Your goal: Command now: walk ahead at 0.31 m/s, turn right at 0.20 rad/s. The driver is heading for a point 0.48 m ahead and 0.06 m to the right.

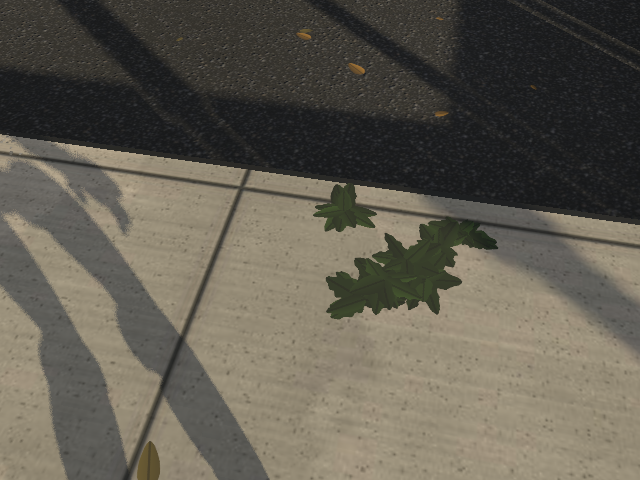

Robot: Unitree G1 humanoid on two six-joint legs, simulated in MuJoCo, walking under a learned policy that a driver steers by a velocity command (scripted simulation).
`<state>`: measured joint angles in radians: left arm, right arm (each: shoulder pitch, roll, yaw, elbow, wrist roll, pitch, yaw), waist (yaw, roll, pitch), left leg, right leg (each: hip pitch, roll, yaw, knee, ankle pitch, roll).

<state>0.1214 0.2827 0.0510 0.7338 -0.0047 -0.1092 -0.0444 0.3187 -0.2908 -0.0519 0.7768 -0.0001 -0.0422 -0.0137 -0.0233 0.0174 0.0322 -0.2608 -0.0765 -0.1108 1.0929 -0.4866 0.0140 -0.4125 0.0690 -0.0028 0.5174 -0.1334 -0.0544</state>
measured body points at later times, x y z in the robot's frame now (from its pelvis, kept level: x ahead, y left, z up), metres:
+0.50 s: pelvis +0.14 +0.02 +0.01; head +0.18 +0.03 +0.46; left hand +0.34 +0.27 -0.10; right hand +0.25 -0.29 -0.07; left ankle +0.22 +0.12 -0.73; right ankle +0.06 -0.09 -0.67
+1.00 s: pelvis +0.21 -0.01 +0.02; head +0.22 -0.03 +0.47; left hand +0.32 +0.25 -0.10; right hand +0.27 -0.32 -0.09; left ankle +0.33 +0.09 -0.68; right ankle +0.09 -0.11 -0.73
